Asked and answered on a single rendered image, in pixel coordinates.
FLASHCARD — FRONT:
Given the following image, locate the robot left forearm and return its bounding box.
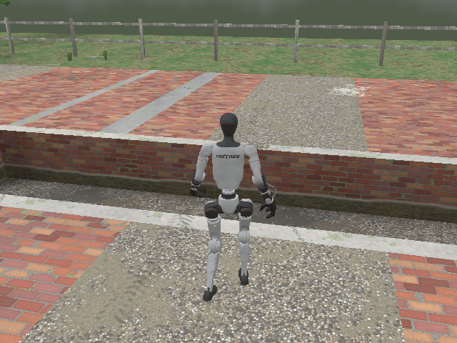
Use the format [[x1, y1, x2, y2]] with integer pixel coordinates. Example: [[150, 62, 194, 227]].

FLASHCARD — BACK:
[[191, 171, 201, 191]]

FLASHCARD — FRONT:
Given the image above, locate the left robot hand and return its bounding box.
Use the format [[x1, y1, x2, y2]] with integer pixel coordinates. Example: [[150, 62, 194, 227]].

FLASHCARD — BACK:
[[190, 186, 206, 198]]

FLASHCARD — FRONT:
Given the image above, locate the robot right forearm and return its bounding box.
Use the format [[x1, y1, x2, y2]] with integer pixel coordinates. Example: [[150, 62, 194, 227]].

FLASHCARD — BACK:
[[257, 174, 273, 204]]

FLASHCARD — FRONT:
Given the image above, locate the left robot upper arm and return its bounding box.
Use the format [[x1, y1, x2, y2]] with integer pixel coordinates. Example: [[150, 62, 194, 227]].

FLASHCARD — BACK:
[[194, 144, 214, 182]]

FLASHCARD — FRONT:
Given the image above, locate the left robot thigh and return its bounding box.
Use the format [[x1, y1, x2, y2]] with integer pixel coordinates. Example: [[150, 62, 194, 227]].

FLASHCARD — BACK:
[[205, 201, 222, 253]]

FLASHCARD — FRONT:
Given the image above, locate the humanoid robot head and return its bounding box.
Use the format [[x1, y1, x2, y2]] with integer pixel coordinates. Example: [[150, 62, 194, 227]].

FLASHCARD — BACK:
[[216, 113, 240, 147]]

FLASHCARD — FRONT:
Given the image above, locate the right robot hand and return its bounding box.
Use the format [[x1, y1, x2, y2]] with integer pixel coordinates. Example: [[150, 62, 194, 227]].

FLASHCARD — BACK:
[[260, 201, 276, 219]]

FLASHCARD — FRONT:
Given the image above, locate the right robot upper arm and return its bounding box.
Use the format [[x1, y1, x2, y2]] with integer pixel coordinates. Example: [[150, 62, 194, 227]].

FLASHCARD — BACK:
[[243, 144, 263, 185]]

